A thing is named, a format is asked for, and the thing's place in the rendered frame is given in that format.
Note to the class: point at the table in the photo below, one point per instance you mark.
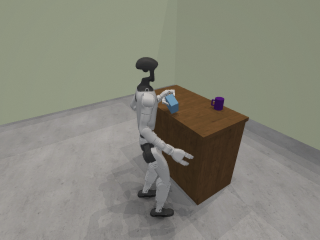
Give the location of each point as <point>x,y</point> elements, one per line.
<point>211,136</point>

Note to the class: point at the left robot forearm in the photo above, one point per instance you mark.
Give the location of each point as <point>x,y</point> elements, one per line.
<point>159,99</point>

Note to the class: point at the sponge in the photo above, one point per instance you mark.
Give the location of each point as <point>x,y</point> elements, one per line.
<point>173,103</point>

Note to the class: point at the right robot forearm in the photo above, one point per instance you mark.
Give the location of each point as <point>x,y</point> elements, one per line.
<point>152,138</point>

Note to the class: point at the robot torso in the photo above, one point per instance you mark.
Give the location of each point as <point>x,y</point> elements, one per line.
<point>152,122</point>

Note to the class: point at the robot right upper arm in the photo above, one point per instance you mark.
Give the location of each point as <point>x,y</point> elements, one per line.
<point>147,105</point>

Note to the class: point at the left robot hand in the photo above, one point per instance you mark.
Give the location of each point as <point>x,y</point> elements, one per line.
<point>166,93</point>

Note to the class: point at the right robot hand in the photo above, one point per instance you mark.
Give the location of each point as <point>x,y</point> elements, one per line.
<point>179,154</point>

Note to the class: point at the robot right shin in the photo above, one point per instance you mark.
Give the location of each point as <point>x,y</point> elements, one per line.
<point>162,191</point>

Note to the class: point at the robot left upper arm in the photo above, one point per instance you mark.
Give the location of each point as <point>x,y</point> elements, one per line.
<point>133,103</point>

